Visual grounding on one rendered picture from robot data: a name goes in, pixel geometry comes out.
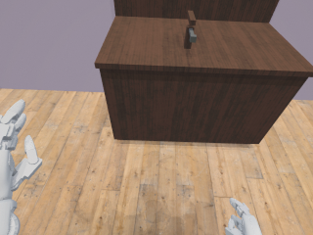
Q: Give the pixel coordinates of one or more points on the left robot forearm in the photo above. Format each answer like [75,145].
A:
[9,222]

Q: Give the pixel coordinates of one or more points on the tap lever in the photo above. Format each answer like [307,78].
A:
[193,37]

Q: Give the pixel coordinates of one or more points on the counter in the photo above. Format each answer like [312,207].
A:
[230,86]

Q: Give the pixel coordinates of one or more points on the robot left hand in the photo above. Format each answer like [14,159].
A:
[11,125]

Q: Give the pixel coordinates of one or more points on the robot right hand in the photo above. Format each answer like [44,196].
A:
[246,224]

